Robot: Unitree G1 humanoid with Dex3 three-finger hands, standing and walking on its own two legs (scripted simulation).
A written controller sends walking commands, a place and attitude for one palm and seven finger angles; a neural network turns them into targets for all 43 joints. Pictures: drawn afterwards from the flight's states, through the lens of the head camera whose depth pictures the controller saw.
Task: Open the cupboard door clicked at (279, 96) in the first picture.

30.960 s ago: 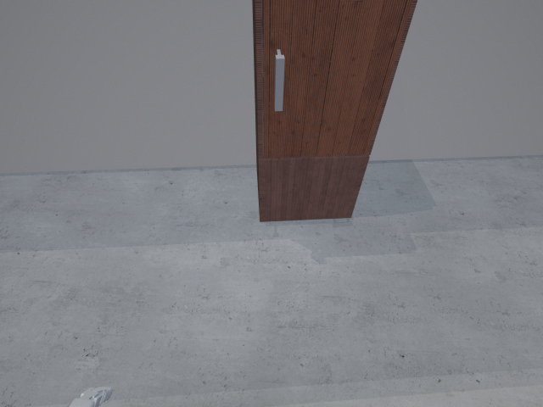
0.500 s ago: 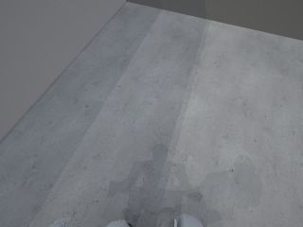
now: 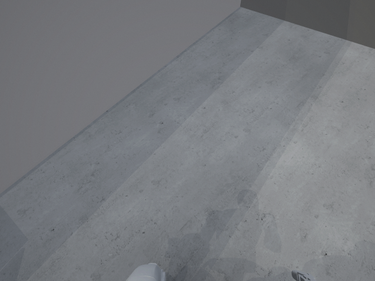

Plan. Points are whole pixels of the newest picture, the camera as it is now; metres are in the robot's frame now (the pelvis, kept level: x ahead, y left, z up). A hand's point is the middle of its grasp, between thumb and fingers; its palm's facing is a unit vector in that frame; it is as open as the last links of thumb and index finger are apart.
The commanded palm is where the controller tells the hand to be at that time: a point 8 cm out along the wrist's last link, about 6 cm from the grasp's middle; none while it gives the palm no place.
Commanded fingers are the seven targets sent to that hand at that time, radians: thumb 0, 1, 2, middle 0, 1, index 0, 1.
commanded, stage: turn to face it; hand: left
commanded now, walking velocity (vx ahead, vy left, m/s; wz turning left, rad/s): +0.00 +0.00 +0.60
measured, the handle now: out of the picture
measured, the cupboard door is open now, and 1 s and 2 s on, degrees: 45 45 45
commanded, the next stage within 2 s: none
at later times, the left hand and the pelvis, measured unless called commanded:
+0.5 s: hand out of the picture +0.07 +0.21 -0.16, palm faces +0.27 -0.91 -0.32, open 7.4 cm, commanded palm none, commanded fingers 0.00 0.90 0.90 -0.20 -0.30 -0.20 -0.30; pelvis +0.02 -0.03 -0.02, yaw +16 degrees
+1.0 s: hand out of the picture -0.06 +0.18 -0.19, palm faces +0.59 -0.76 -0.26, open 7.4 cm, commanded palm none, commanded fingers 0.00 0.90 0.90 -0.20 -0.30 -0.20 -0.30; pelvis +0.02 -0.03 -0.01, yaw +36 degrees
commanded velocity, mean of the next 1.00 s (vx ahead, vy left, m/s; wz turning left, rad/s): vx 0.00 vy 0.00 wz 0.60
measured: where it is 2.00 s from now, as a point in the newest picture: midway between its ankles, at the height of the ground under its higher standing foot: outside the picture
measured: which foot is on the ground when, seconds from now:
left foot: up 0.00-0.10, down 0.12-0.48, up 0.50-0.86, down 0.88-1.00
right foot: down 0.00-0.12, up 0.14-0.46, down 0.48-0.88, up 0.90-1.00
